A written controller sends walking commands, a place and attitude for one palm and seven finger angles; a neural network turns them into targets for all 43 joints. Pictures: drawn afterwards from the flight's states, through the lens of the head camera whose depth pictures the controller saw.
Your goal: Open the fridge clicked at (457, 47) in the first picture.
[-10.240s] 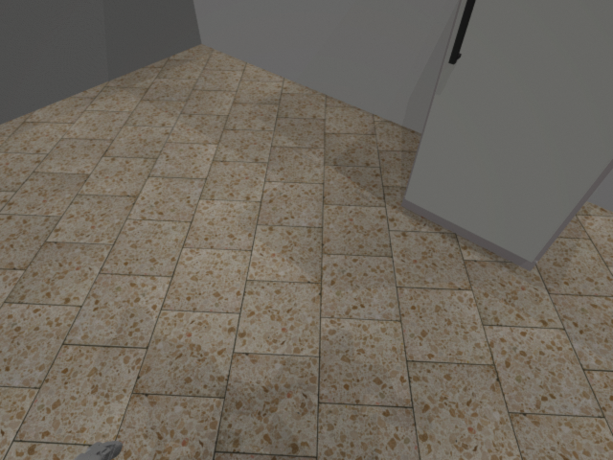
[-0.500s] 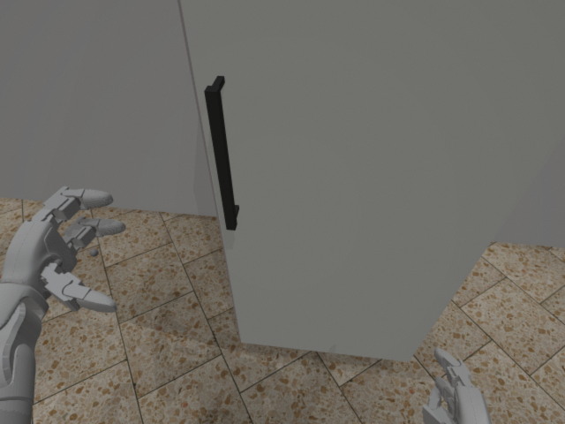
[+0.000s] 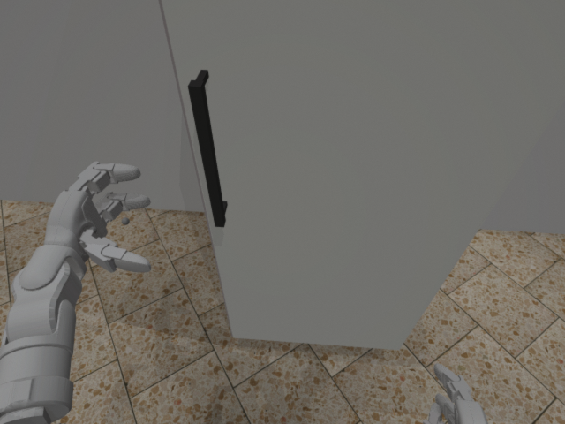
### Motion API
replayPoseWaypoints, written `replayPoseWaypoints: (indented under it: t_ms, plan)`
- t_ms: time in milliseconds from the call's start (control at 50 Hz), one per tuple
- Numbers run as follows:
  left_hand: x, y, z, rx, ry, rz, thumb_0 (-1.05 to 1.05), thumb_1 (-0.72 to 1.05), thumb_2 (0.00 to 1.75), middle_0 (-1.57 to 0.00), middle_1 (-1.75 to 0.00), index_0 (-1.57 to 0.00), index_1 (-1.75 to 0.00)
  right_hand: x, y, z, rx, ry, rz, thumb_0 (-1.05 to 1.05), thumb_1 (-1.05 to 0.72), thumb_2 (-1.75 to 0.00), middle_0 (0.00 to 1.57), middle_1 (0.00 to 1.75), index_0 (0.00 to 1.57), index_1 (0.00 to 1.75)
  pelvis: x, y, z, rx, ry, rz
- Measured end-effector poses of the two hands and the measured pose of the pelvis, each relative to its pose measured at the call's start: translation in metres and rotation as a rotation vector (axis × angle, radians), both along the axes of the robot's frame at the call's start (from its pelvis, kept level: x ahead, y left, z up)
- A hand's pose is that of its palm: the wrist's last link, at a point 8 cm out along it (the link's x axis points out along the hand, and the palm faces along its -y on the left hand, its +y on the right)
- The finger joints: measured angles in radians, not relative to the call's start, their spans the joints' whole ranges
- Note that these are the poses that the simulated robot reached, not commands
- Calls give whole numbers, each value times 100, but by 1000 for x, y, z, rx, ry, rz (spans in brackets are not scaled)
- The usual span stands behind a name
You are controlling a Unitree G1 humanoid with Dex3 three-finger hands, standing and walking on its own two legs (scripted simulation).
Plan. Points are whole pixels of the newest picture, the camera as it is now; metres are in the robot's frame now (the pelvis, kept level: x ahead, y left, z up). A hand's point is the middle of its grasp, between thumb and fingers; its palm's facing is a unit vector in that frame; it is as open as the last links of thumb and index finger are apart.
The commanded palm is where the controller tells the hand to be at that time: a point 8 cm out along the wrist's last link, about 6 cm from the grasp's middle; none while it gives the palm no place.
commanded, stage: move the hooked fingers beside the handle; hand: left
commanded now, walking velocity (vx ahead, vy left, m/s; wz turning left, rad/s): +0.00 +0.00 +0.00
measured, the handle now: (212, 159) +0.49 +0.15 +0.12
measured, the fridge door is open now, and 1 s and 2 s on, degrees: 0 0 0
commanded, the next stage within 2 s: feel for the door with the fingertips in 1.86 s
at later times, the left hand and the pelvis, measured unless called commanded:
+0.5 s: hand (147, 199) +0.38 +0.23 +0.13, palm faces +0.03 -1.00 +0.00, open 14.0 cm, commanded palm +0.36 +0.28 +0.13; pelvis +0.01 -0.01 +0.00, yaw +0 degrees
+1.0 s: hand (169, 179) +0.43 +0.21 +0.13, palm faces +0.02 -1.00 -0.01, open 14.0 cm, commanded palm +0.41 +0.26 +0.12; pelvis +0.01 -0.01 -0.01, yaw -1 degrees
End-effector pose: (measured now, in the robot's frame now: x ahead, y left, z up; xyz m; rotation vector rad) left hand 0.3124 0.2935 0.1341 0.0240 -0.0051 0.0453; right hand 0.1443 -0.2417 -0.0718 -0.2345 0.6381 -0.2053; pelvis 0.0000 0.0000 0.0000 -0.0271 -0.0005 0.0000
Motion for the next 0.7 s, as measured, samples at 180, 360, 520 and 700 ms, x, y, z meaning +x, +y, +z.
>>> replayPoseWaypoints:
  t_ms: [180,360,520,700]
  plan:
    - [23,-5,-2,-10,14,-2,-1,-50,30,-30,-120,-30,-120,-10,-13,-8,-5,63,-39,2,-90,-90,21,30,21,30,7,-4,0,3,23,-9]
    - [36,-2,-4,-17,12,4,-1,-50,30,-30,-120,-30,-120,-12,-24,-11,-11,90,-66,2,-90,-90,21,30,21,30,14,-7,-3,4,41,-14]
    - [51,-15,-5,-20,16,-17,-1,-51,30,-30,-120,-30,-120,-10,-23,-15,-9,106,-64,2,-90,-90,21,30,21,30,15,-7,-4,3,54,-9]
    - [70,-26,-6,-18,21,-18,-1,-50,30,-30,-120,-30,-120,-16,-19,-19,8,130,-72,2,-90,-90,21,30,21,30,15,-7,-5,4,67,-15]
